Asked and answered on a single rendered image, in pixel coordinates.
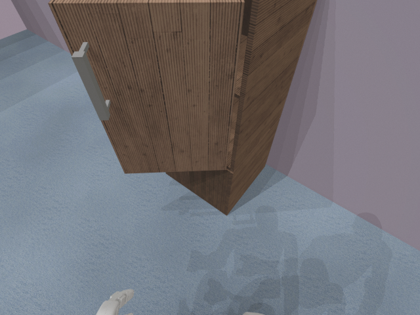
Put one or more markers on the robot left hand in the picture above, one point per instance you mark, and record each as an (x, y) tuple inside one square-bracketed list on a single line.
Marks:
[(116, 301)]

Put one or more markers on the cupboard door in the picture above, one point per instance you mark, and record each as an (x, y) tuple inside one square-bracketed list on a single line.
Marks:
[(169, 69)]

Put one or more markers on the handle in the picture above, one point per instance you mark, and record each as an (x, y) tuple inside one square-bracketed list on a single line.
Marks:
[(89, 80)]

